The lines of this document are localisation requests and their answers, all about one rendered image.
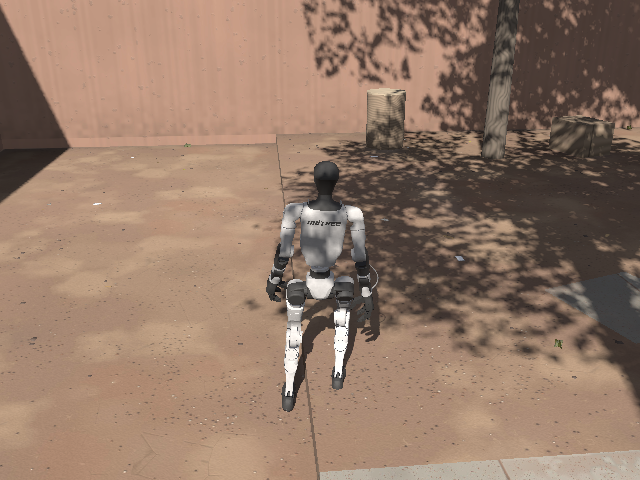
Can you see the right robot forearm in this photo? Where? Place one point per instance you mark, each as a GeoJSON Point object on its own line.
{"type": "Point", "coordinates": [363, 276]}

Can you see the left robot upper arm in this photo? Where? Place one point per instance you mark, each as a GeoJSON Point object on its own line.
{"type": "Point", "coordinates": [291, 213]}

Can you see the robot left hand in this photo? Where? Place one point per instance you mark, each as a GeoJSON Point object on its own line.
{"type": "Point", "coordinates": [272, 288]}

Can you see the robot right hand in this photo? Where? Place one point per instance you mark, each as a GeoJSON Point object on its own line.
{"type": "Point", "coordinates": [367, 308]}

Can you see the left robot thigh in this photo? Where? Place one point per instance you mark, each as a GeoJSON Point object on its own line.
{"type": "Point", "coordinates": [296, 294]}

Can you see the left robot forearm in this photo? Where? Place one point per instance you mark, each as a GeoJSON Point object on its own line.
{"type": "Point", "coordinates": [278, 267]}

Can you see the right robot upper arm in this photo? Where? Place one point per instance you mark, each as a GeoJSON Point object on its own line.
{"type": "Point", "coordinates": [355, 215]}

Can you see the left robot shin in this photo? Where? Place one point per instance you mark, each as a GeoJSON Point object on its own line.
{"type": "Point", "coordinates": [290, 363]}

